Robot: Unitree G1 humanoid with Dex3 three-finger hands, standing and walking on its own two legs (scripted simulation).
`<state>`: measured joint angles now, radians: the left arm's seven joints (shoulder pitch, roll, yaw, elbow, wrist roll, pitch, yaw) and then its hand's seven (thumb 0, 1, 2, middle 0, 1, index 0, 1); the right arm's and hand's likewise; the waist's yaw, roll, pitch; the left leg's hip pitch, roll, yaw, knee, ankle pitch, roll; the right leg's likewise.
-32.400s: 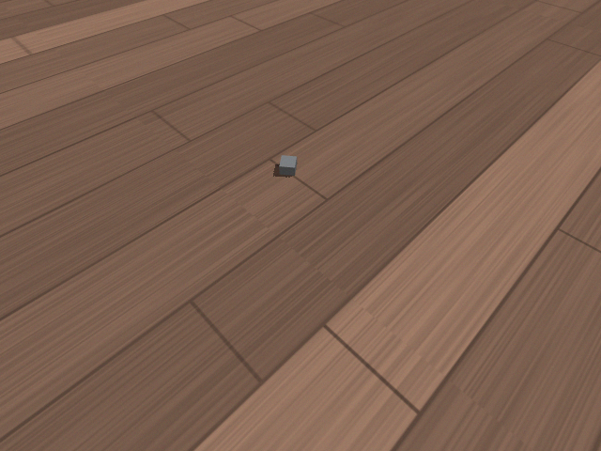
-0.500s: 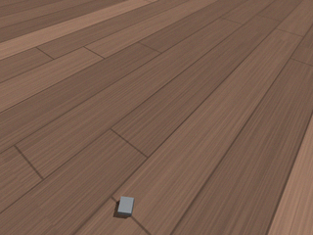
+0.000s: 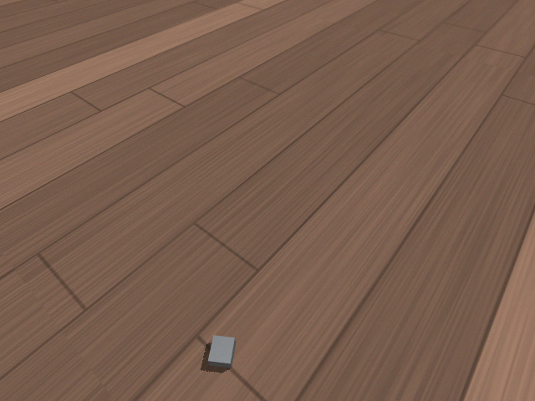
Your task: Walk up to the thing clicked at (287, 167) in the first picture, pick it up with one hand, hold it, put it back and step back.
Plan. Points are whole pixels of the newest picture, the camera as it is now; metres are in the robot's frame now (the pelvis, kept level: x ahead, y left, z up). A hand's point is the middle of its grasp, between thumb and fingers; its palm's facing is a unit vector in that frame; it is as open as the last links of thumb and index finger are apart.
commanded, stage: stand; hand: left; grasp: from above
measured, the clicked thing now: (222, 351) +0.42 +0.18 -0.75
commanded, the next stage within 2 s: step back in 1.52 s
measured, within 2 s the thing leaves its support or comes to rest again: neither
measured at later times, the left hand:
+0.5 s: hand out of the picture +0.07 +0.21 -0.16, palm faces +0.01 -0.96 -0.29, open 7.4 cm
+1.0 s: hand out of the picture +0.07 +0.20 -0.17, palm faces +0.01 -0.97 -0.26, open 7.4 cm
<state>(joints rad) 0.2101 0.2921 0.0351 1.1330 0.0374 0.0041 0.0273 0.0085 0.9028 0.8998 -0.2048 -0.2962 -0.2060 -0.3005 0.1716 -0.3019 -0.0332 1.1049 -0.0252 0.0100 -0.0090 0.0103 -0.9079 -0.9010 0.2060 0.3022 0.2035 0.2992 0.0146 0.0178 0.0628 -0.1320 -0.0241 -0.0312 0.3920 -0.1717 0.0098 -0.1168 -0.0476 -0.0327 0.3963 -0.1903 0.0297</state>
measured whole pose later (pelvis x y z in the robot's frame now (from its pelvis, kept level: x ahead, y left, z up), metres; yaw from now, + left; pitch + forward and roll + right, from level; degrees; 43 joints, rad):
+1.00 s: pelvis +0.03 -0.01 +0.00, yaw -1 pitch -4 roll +0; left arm 0.17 0.22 0.03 1.18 0.02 0.01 0.03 0.01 0.90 0.90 -0.20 -0.30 -0.21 -0.30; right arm 0.17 -0.24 0.00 1.16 -0.02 0.00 -0.02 0.01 -0.91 -0.90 0.20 0.30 0.20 0.30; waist 0.01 0.00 0.05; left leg -0.08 0.00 -0.02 0.34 -0.19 0.00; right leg -0.08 -0.03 -0.02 0.34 -0.20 0.02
